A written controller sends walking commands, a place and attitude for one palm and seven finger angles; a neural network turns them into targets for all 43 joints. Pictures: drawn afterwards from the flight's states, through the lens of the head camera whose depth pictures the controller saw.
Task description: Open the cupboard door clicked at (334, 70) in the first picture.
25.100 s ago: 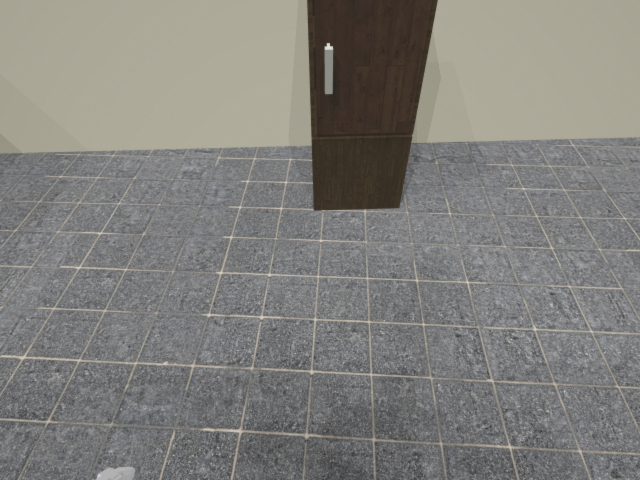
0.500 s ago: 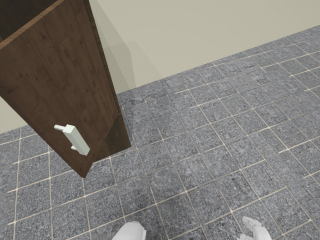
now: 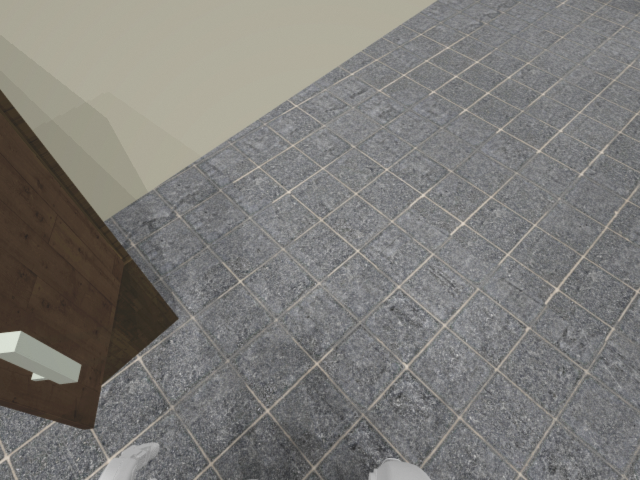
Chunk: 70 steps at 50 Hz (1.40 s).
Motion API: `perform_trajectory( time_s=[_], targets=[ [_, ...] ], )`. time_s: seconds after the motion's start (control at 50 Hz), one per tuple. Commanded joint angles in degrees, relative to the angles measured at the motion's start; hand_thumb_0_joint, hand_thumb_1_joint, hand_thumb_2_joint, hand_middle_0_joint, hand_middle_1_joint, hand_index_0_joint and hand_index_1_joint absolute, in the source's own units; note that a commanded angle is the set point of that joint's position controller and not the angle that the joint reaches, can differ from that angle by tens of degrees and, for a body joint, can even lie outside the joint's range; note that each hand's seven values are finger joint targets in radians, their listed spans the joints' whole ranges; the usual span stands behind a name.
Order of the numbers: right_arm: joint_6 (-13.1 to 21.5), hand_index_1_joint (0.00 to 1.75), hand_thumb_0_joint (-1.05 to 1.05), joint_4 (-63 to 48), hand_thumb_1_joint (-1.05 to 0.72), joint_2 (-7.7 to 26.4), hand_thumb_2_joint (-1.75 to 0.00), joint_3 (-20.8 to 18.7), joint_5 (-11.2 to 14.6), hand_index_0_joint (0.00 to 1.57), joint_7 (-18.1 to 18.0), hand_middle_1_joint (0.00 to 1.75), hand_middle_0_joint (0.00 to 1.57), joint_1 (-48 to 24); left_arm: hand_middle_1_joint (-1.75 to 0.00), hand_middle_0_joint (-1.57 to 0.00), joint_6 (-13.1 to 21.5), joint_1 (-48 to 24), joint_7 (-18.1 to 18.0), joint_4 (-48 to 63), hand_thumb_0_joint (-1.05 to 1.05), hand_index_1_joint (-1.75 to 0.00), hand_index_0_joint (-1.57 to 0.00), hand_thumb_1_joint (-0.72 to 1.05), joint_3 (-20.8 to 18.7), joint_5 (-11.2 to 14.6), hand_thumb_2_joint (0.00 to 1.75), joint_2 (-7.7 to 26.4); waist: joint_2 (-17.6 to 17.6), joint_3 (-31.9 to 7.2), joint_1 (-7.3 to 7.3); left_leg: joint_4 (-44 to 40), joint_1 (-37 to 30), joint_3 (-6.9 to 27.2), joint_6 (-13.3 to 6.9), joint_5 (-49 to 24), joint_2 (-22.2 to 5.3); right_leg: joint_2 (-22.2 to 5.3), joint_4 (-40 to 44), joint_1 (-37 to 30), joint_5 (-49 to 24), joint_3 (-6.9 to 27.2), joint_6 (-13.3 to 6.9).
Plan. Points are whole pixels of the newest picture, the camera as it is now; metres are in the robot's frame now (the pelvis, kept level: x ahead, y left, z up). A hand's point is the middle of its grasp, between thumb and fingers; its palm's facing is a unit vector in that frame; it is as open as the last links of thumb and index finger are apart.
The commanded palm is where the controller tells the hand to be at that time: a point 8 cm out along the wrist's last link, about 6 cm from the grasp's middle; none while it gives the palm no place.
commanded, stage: walk to a spot facing it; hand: left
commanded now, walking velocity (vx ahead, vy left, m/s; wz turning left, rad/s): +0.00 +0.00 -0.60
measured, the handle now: (26, 362) +0.26 +0.42 -0.08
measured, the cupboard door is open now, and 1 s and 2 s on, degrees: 49 49 49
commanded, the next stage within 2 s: turn to face it in 1.68 s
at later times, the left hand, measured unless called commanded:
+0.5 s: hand (216, 458) +0.16 +0.16 -0.18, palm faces -0.25 -0.96 -0.15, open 7.4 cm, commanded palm none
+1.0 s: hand (372, 294) +0.42 -0.07 -0.17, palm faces -0.55 -0.81 -0.19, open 7.3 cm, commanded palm none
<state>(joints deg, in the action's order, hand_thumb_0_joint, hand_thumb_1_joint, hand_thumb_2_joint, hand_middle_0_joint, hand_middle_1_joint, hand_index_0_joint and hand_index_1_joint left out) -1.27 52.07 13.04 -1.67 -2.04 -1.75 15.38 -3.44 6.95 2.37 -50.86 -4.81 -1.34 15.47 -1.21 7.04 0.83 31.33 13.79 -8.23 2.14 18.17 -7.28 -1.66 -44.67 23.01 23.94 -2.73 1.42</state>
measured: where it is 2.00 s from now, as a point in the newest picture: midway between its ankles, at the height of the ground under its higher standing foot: (462, 331)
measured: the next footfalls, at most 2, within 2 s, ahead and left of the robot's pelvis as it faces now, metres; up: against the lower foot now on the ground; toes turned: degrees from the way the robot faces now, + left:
right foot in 0.04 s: +0.04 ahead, -0.13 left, +0.00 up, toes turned -5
left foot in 0.44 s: +0.13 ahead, +0.09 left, +0.00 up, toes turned -11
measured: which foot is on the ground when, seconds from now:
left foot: down 0.00-0.04, up 0.06-0.42, down 0.44-0.88, up 0.90-1.00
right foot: up 0.00-0.02, down 0.04-0.44, up 0.46-0.86, down 0.88-1.00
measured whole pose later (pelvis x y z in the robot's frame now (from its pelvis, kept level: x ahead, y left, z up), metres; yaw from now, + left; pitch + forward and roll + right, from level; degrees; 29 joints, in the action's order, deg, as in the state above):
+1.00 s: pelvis +0.22 -0.15 -0.01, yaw -32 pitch +0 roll +1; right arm -0.2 62.0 8.9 -2.2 -1.2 -0.8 21.7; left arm 2.9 5.6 0.8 -54.3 -2.9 -0.7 10.1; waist -0.2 7.5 3.4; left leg 72.1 23.7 -3.3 2.1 22.1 -8.6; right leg 2.5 -35.1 19.3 16.0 -7.6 -6.5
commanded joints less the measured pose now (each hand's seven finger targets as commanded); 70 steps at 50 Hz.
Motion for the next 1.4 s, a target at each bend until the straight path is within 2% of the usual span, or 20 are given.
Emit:
perform_trajectory(
  time_s=[0.0,0.02,0.04,0.1,0.22,0.36,0.38,0.4,0.42,0.44,0.54,0.74,0.82,0.84,0.86,0.9,0.98,1.28,1.36,1.38],
  targets=[
    [0.9,0.3,0.0,-3.4,-0.9,9.7,-0.9,-3.3,1.0,0.2,0.1,0.3,0.2,1.8,-0.3,-0.2,2.5,7.7,-0.8,1.8,0.0,-0.3,-0.2,0.9,-1.0,-0.1,0.9,6.6,-0.4,-13.4,-3.66,9.9,5.1,0.4,-1.4,-19.1,-7.3,-3.4,20.8,-24.3,-22.3,3.5,-3.9],
    [0.8,0.3,0.0,-6.0,-0.9,4.6,-0.9,-2.0,1.4,0.2,0.4,0.3,0.2,-0.2,-0.3,-0.2,3.0,11.0,-1.9,0.7,0.0,-0.3,-0.2,0.9,-2.6,-0.5,0.9,13.8,20.3,-13.7,-5.38,25.0,20.9,-3.6,2.1,15.2,2.0,-19.8,23.4,-31.3,-42.4,24.4,-10.8],
    [0.1,0.3,0.0,-6.4,-0.9,7.0,-0.9,-2.1,1.4,0.2,-0.3,0.3,0.2,-2.1,-0.3,-0.2,2.8,13.0,-2.6,0.2,0.0,-0.3,-0.2,0.9,-2.3,0.5,0.9,14.3,15.8,-13.2,-7.11,31.4,20.6,4.9,1.5,19.3,1.5,-22.1,21.9,-26.4,-46.8,23.8,-15.0],
    [-0.4,0.3,0.0,-4.5,-0.9,6.5,-0.9,-2.5,1.1,0.2,0.0,0.3,0.2,-3.3,-0.3,-0.2,2.0,5.4,-3.6,2.3,0.0,-0.3,-0.2,0.9,-1.6,0.4,0.9,8.7,13.7,-10.3,-3.47,34.7,21.7,7.2,2.0,9.8,0.1,-13.2,23.2,-21.3,-26.9,19.2,-13.1],
    [0.2,0.3,0.0,-4.5,-0.9,4.9,-0.9,-2.9,0.6,0.2,1.8,0.3,0.2,-3.4,-0.3,-0.2,3.5,4.1,-2.4,2.6,0.0,-0.3,-0.2,0.9,-1.6,-0.3,0.9,8.9,8.8,-3.9,-2.11,22.7,15.9,5.1,1.9,5.1,2.8,-10.1,31.9,-9.6,6.5,22.5,-13.4],
    [3.0,0.3,0.0,-3.9,-0.9,4.1,-0.9,-2.9,0.8,0.2,1.3,0.3,0.2,2.7,-0.3,-0.2,4.1,3.1,-1.5,2.6,0.0,-0.3,-0.2,0.9,-2.1,0.1,0.9,7.1,8.5,-4.6,1.47,-1.0,-5.0,3.8,0.6,0.6,6.8,-4.8,26.3,1.5,9.3,23.0,-11.0],
    [3.6,0.3,0.0,-2.3,-0.9,5.8,-0.9,-3.3,0.9,0.2,0.6,0.3,0.2,7.6,-0.3,-0.2,4.2,2.3,-1.2,3.1,0.0,-0.3,-0.2,0.9,-1.6,0.1,0.9,4.5,2.7,-5.9,3.78,-8.0,-15.5,7.1,-0.6,4.1,3.5,-1.3,19.4,9.1,8.7,20.1,-8.6],
    [4.0,0.3,0.0,-0.8,-0.9,11.7,-0.9,-4.4,-0.1,0.2,-0.1,0.3,0.2,13.9,-0.3,-0.2,4.1,1.7,-0.6,4.7,0.0,-0.3,-0.2,0.9,-0.6,0.6,0.9,0.2,-14.0,-6.9,6.7,-16.1,-23.5,25.9,-5.0,20.0,-11.0,6.5,2.3,21.1,10.2,11.0,-5.3],
    [4.0,0.3,0.0,-0.6,-0.9,14.5,-0.9,-4.7,-0.5,0.2,-0.7,0.3,0.2,18.4,-0.3,-0.2,4.7,-2.4,-0.2,7.6,0.0,-0.3,-0.2,0.9,-0.6,0.3,0.9,-0.1,-15.8,-5.3,8.05,-23.4,-19.8,38.6,-10.5,27.5,-23.3,4.6,-11.7,25.3,10.4,4.2,-3.4],
    [4.1,0.3,0.0,-1.1,-0.9,12.8,-0.9,-4.1,-0.5,0.2,-0.2,0.3,0.2,15.7,-0.3,-0.2,4.9,-4.1,0.4,7.2,0.0,-0.3,-0.2,0.9,-1.2,-0.6,0.9,1.4,-7.7,-2.5,6.66,-25.3,-12.1,39.6,-11.5,28.1,-23.0,1.0,-19.5,24.0,5.5,6.8,-3.6],
    [6.0,0.3,0.0,0.1,-0.9,4.1,-0.9,-0.8,0.4,0.2,-0.5,0.3,0.2,10.9,-0.3,-0.2,3.9,1.3,1.5,2.2,0.0,-0.3,-0.2,0.9,-0.4,-0.8,0.9,-2.3,-6.3,-3.1,0.79,-18.5,-12.4,8.2,-4.9,-16.0,-10.5,-2.5,-25.9,22.2,-11.6,2.3,-1.5],
    [5.5,0.3,0.0,6.7,-0.9,4.2,-0.9,-0.5,-0.2,0.2,-0.4,0.3,0.2,17.7,-0.3,-0.2,3.9,-8.7,1.5,2.8,0.0,-0.3,-0.2,0.9,1.3,-0.1,0.9,-3.7,-7.9,-0.9,2.21,-14.7,-14.6,-4.5,-6.8,-38.2,-12.1,-0.1,2.3,10.1,-11.7,-6.2,-4.6],
    [5.1,0.3,0.0,6.0,-0.9,6.7,-0.9,-1.3,1.1,0.2,0.3,0.3,0.2,11.2,-0.3,-0.2,5.3,14.6,0.1,-4.6,0.0,-0.3,-0.2,0.9,-0.8,-0.3,0.9,2.3,-3.8,-12.2,-9.56,13.1,-2.8,-8.4,-2.9,-45.8,-9.0,3.1,11.1,-26.5,-13.0,-6.6,-9.0],
    [5.2,0.3,0.0,4.6,-0.9,3.0,-0.9,-0.8,2.3,0.2,0.9,0.3,0.2,11.8,-0.3,-0.2,5.7,22.4,-0.9,-6.5,0.0,-0.3,-0.2,0.9,-2.6,-0.4,0.9,8.9,8.6,-19.1,-12.21,32.8,14.3,-8.4,-0.7,-11.1,-2.1,-12.3,15.8,-43.1,-9.9,14.7,-14.5],
    [5.2,0.3,0.0,2.3,-0.9,1.1,-0.9,-1.1,2.6,0.2,0.4,0.3,0.2,8.9,-0.3,-0.2,5.6,23.5,-1.5,-7.2,0.0,-0.3,-0.2,0.9,-3.1,1.1,0.9,12.7,13.8,-20.2,-10.96,49.0,25.4,-2.0,0.2,18.1,3.4,-23.8,24.6,-44.8,-18.8,34.8,-18.9],
    [4.7,0.3,0.0,2.2,-0.9,1.7,-0.9,-2.0,1.6,0.2,0.4,0.3,0.2,3.2,-0.3,-0.2,5.5,14.7,-2.5,-5.0,0.0,-0.3,-0.2,0.9,-1.8,1.3,0.9,7.6,6.7,-10.4,-6.84,50.6,26.9,8.0,-0.6,5.9,-1.6,-20.1,27.0,-27.4,-19.4,27.4,-16.6],
    [2.2,0.3,0.0,6.3,-0.9,-2.1,-0.9,-1.6,0.4,0.2,1.1,0.3,0.2,9.8,-0.3,-0.2,7.0,5.9,-2.9,-3.9,0.0,-0.3,-0.2,0.9,0.4,0.1,0.9,1.0,5.2,-6.0,1.46,35.1,15.2,6.7,0.1,-0.7,-2.8,-11.7,32.6,-8.3,-14.1,12.0,-12.8],
    [3.6,0.3,0.0,-1.2,-0.9,-0.7,-0.9,-1.5,1.1,0.2,3.1,0.3,0.2,-16.2,-0.3,-0.2,9.0,21.1,-3.7,-11.5,0.0,-0.3,-0.2,0.9,1.6,0.3,0.9,0.0,5.9,-0.9,-3.48,10.9,23.8,2.8,-1.4,-7.0,2.7,-11.4,28.4,-29.6,-51.5,9.7,-11.1],
    [4.6,0.3,0.0,3.6,-0.9,1.4,-0.9,-1.8,0.5,0.2,1.6,0.3,0.2,-3.1,-0.3,-0.2,9.2,19.2,-3.8,-11.9,0.0,-0.3,-0.2,0.9,1.3,0.6,0.9,1.7,6.2,-7.7,3.88,0.3,-1.3,-2.0,-5.1,-8.7,9.0,-8.7,10.9,-23.7,-69.5,5.1,-8.1],
    [4.7,0.3,0.0,6.4,-0.9,4.7,-0.9,-2.8,0.1,0.2,1.3,0.3,0.2,6.6,-0.3,-0.2,9.3,17.8,-3.6,-11.2,0.0,-0.3,-0.2,0.9,1.2,0.9,0.9,1.3,3.8,-12.2,7.82,-0.9,-17.7,4.3,-7.5,-13.9,3.5,-6.7,-1.3,-11.6,-56.2,4.3,-6.5]
  ],
)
